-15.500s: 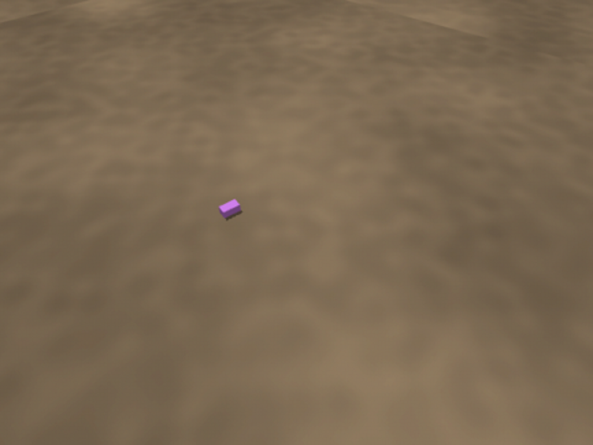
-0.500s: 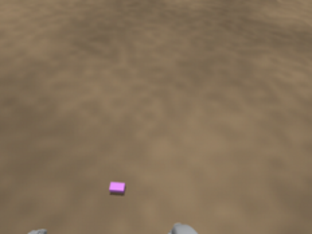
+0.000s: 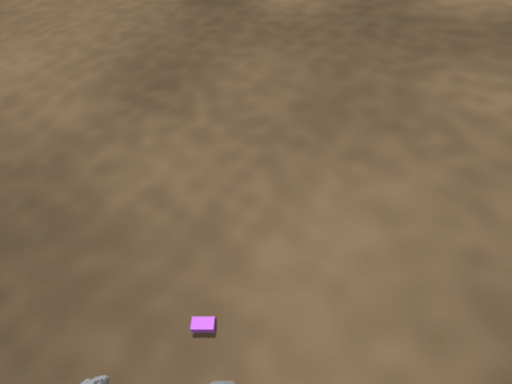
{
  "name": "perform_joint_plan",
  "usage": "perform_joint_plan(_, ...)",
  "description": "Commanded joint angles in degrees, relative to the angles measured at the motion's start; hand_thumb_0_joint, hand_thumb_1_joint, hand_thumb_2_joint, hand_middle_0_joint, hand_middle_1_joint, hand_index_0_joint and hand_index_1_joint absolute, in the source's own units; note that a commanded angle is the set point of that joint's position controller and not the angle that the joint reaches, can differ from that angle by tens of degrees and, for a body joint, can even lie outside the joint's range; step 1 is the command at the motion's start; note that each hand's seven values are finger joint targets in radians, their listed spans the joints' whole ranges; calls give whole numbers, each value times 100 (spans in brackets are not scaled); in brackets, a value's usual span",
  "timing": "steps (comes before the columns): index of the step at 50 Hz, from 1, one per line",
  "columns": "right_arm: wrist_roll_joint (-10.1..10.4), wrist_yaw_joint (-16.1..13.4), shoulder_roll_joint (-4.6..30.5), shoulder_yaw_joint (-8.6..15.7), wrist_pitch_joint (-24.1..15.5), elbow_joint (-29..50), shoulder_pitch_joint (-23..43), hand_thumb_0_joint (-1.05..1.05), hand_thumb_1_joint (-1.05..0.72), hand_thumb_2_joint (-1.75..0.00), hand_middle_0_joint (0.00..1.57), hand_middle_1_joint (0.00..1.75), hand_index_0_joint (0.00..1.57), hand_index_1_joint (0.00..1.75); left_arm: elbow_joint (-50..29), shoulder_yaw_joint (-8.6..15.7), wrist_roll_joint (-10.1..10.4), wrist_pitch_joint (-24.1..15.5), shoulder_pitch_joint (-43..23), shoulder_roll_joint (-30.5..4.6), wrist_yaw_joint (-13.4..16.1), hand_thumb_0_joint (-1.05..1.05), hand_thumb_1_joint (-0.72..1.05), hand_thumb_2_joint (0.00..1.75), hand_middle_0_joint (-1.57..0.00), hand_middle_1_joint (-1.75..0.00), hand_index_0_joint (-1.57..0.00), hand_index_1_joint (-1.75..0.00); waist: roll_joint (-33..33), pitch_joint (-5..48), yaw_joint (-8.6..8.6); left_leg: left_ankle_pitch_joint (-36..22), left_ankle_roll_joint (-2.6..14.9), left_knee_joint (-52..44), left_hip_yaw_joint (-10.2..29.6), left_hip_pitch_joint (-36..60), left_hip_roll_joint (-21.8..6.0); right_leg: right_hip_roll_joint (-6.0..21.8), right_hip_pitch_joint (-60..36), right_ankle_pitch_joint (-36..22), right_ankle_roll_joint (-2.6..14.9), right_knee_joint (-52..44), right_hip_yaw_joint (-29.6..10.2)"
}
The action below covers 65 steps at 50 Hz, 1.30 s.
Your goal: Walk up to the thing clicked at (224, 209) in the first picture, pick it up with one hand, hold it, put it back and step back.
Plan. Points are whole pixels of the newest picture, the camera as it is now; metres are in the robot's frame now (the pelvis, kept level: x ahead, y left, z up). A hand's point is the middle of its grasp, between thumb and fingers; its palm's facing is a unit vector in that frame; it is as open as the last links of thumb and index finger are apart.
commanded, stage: walk up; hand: left
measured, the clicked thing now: (203, 324) +0.45 +0.26 -0.74
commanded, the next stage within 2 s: stand in 1.12 s
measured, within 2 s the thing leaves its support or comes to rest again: neither
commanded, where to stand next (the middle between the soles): +0.07 +0.03 m, yaw +0 degrees
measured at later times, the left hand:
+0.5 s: hand out of the picture +0.02 +0.32 -0.17, palm faces -0.06 -0.94 -0.35, open 7.4 cm
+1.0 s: hand out of the picture +0.03 +0.31 -0.11, palm faces +0.04 -0.84 -0.54, open 7.4 cm
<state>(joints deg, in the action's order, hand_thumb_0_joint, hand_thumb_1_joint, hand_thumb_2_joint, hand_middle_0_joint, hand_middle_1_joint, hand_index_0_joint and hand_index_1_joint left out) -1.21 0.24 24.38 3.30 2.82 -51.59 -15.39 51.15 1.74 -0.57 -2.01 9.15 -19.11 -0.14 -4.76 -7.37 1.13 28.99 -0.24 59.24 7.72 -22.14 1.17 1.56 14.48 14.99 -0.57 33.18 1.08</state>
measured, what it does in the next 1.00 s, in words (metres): steps on the spot: left foot, then right foot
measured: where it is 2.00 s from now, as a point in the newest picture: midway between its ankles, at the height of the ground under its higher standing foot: outside the picture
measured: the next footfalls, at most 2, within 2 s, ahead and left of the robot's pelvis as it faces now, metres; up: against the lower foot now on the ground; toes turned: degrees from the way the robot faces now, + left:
left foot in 0.20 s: +0.04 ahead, +0.18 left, +0.00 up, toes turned +0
right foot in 0.62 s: +0.03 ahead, -0.10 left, +0.00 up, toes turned +0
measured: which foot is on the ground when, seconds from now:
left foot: up 0.00-0.18, down 0.20-0.64, up 0.66-1.00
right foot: down 0.00-0.20, up 0.22-0.60, down 0.62-1.00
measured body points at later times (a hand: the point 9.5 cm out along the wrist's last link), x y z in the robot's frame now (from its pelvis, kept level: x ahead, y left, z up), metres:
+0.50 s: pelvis -0.03 +0.03 -0.01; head +0.00 +0.07 +0.44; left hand +0.03 +0.37 -0.15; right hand +0.05 -0.30 -0.09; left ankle +0.00 +0.17 -0.73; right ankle -0.04 -0.12 -0.68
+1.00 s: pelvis -0.02 +0.00 -0.01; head +0.00 -0.04 +0.44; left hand +0.03 +0.35 -0.08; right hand +0.05 -0.31 -0.15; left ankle +0.01 +0.17 -0.70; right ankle +0.00 -0.14 -0.73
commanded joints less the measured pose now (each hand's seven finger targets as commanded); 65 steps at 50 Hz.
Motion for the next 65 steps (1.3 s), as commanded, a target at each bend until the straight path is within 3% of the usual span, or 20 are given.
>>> perform_joint_plan(1,-60,20,1043,397,71,530,-132,0,-90,-90,20,30,20,30,-384,634,9,-74,242,-2034,372,0,90,90,-20,-30,-20,-30,1250,482,-233,-79,-92,573,240,-449,-83,1778,-211,-3230,1527,-684,-1245)
perform_joint_plan(6,56,16,947,402,-54,469,-204,0,-90,-90,20,30,20,30,-654,549,-73,26,-348,-1908,330,0,90,90,-20,-30,-20,-30,1966,911,-77,-200,-45,-1098,-537,228,-226,1500,-52,-2912,1292,-50,-894)
perform_joint_plan(9,-12,-32,991,436,-232,251,-429,0,-90,-90,20,30,20,30,-662,385,32,244,-404,-1589,259,0,90,90,-20,-30,-20,-30,1216,866,129,-1993,46,-3138,-744,1138,-15,778,600,-1379,715,1380,-508)
perform_joint_plan(11,12,-58,2084,593,-328,496,-119,0,-90,-90,20,30,20,30,-686,378,83,376,-325,-1402,314,0,90,90,-20,-30,-20,-30,-562,917,95,-3627,1257,-3808,2684,678,-2360,-570,1382,2400,228,3086,-781)
perform_joint_plan(12,56,-86,2097,615,-350,456,19,0,-90,-90,20,30,20,30,-567,440,40,425,-491,-1643,367,0,90,90,-20,-30,-20,-30,-259,777,118,-3050,1639,-3976,3019,267,-2557,-536,1226,2431,255,3683,-1376)
perform_joint_plan(15,16,-242,1446,439,-477,519,586,0,-90,-90,20,30,20,30,-248,437,115,418,175,-1628,269,0,90,90,-20,-30,-20,-30,5,771,-322,-3070,1165,-3193,1166,1149,-1747,-345,1695,1382,263,3819,-1406)
perform_joint_plan(20,-11,-284,1653,576,-689,380,-346,0,-90,-90,20,30,20,30,-413,577,-166,402,57,-1802,-104,0,90,90,-20,-30,-20,-30,-233,785,160,-685,1164,-3656,1375,2162,-1778,-170,2092,1175,79,2625,-1095)
perform_joint_plan(25,-67,-162,1720,571,-755,617,-403,0,-90,-90,20,30,20,30,-394,612,-165,226,147,-1788,-272,0,90,90,-20,-30,-20,-30,-759,343,201,-210,1397,-3917,1078,1607,-1848,77,1815,1634,119,1811,-479)
perform_joint_plan(30,-32,-28,1182,254,-458,901,661,0,-90,-90,20,30,20,30,163,581,-68,21,1480,-1379,-129,0,90,90,-20,-30,-20,-30,-800,373,-594,-890,778,-2522,-280,-592,-1019,-316,-932,404,151,-274,295)
perform_joint_plan(31,43,-46,676,111,-389,951,533,0,-90,-90,20,30,20,30,163,642,-122,-43,1609,-1726,-52,0,90,90,-20,-30,-20,-30,529,334,-641,-476,446,-1227,-716,-872,-471,178,-884,771,159,-1095,-707)
perform_joint_plan(32,86,-87,351,-7,-344,1042,388,0,-90,-90,20,30,20,30,-122,705,-182,-132,1238,-2281,25,0,90,90,-20,-30,-20,-30,1583,147,-460,560,112,-437,-341,-1458,149,1738,-359,1101,546,-1972,-3298)
perform_joint_plan(33,103,-176,980,213,-291,896,483,0,-90,-90,20,30,20,30,-256,697,-190,-119,756,-2587,36,0,90,90,-20,-30,-20,-30,875,123,-404,672,147,-117,402,-858,-73,2188,471,1491,1269,-1921,-3678)
perform_joint_plan(41,-108,80,1192,454,-22,669,-70,0,-90,-90,20,30,20,30,-233,701,-17,-311,1030,-2259,390,0,90,90,-20,-30,-20,-30,1028,277,-271,-446,-16,829,514,-1179,-93,1780,-411,-1983,1212,-896,-1598)
perform_joint_plan(51,67,80,920,351,-292,287,-184,0,-90,-90,20,30,20,30,-618,439,-9,-89,151,-1846,139,0,90,90,-20,-30,-20,-30,1692,572,-10,-1192,12,-2632,-1009,1243,49,1086,828,-763,917,113,-498)
perform_joint_plan(53,-60,6,1242,403,-379,268,-231,0,-90,-90,20,30,20,30,-585,265,51,-4,362,-1342,151,0,90,90,-20,-30,-20,-30,311,788,5,-1532,359,-3464,519,1447,-725,583,1141,-257,412,1450,-167)
perform_joint_plan(54,7,2,1760,434,-392,456,101,0,-90,-90,20,30,20,30,-539,266,148,30,316,-1398,222,0,90,90,-20,-30,-20,-30,-625,774,4,-1428,1166,-3921,2346,707,-1919,-205,1152,1661,168,1806,-8)
perform_joint_plan(55,49,15,1738,447,-392,421,257,0,-90,-90,20,30,20,30,-358,355,82,50,154,-1725,263,0,90,90,-20,-30,-20,-30,-359,629,41,-990,1636,-4060,2661,122,-2121,-16,739,2136,204,2287,-439)
perform_joint_plan(61,74,-48,1037,227,-463,110,974,0,-90,-90,20,30,20,30,325,252,72,-108,830,-1368,161,0,90,90,-20,-30,-20,-30,-491,923,-472,-2978,578,-2897,315,624,-1087,105,-641,-122,152,-688,-274)
perform_joint_plan(63,202,-47,607,107,-418,88,820,0,-90,-90,20,30,20,30,208,307,-44,-170,129,-2134,151,0,90,90,-20,-30,-20,-30,438,857,29,-1775,69,-2643,-317,696,-292,1160,-244,-874,649,-1121,-1873)
perform_joint_plan(65,151,-27,762,95,-440,-266,745,0,-90,-90,20,30,20,30,273,159,-30,-133,-440,-1785,47,0,90,90,-20,-30,-20,-30,390,759,150,-1490,218,-3358,-57,1639,-586,807,542,-127,527,-945,-1251)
